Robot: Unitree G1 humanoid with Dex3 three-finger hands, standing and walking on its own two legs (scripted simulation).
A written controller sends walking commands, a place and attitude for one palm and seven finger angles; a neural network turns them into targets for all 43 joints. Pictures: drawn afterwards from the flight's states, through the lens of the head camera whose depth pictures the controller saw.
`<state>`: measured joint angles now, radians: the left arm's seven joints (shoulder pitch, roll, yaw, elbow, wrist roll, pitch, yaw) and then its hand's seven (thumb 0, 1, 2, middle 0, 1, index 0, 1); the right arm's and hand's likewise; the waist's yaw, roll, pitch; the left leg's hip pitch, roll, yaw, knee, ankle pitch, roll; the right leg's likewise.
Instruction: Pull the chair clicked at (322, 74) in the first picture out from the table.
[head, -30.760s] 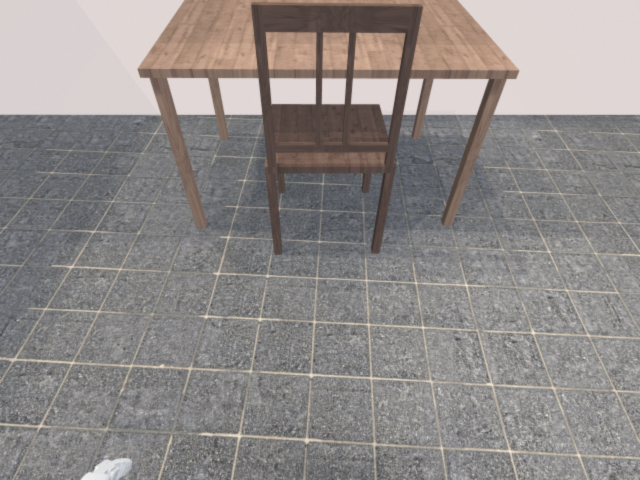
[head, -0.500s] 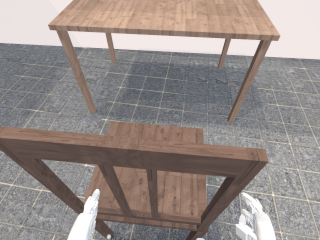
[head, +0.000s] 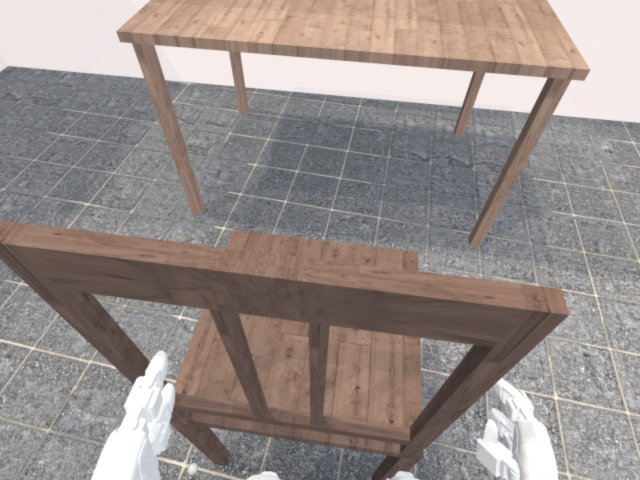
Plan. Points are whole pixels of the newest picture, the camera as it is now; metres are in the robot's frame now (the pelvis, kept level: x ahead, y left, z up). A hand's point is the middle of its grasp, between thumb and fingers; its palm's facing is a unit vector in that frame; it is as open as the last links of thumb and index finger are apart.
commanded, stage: draw the hand back to the body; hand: left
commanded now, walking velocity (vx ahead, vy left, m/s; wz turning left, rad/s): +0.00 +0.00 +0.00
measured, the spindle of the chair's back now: (246, 371) +0.25 +0.11 +0.01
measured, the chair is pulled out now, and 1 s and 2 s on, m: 0.70 0.68 0.68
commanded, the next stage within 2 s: step back with the hand held close in 1.38 s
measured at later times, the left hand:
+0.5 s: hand (114, 439) +0.15 +0.19 +0.11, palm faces +0.15 -0.92 -0.36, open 15.8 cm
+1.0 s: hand out of the picture +0.20 +0.25 +0.22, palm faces +0.47 -0.76 -0.46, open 9.1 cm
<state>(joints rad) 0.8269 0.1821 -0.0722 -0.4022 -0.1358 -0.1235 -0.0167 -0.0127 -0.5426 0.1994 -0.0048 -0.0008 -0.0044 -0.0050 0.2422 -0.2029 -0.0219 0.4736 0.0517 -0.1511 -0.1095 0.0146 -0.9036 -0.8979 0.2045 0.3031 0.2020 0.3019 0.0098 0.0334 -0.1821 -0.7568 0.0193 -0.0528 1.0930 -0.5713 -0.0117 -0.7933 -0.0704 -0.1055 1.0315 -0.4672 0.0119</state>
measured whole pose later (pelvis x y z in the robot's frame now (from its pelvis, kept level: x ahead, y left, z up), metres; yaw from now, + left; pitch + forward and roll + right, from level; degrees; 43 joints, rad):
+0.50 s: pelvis +0.00 +0.00 +0.04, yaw +0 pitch +3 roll -2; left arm 0.75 0.33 0.05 -0.47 -0.05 -0.01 0.09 -0.01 -0.30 0.32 -0.07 -0.07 -0.11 -0.09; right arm 0.24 -0.20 0.02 0.53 0.05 -0.09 -0.15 0.02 -0.90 -0.90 0.20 0.30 0.20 0.30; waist 0.04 0.08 -0.09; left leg -0.43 0.03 -0.05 0.86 -0.48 -0.01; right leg -0.47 -0.05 -0.11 0.79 -0.37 0.01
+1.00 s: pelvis +0.02 -0.01 +0.07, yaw +0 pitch -3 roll -1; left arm 0.50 0.36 0.29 -0.41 -0.05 -0.02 0.17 0.01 0.58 0.75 -0.17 -0.24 -0.23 -0.28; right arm 0.17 -0.24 0.02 0.68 0.01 -0.16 -0.12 0.01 -0.90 -0.90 0.20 0.30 0.20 0.30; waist 0.09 0.10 0.02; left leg -0.10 0.03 -0.03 0.49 -0.33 -0.02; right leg -0.16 -0.04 -0.11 0.48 -0.26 0.01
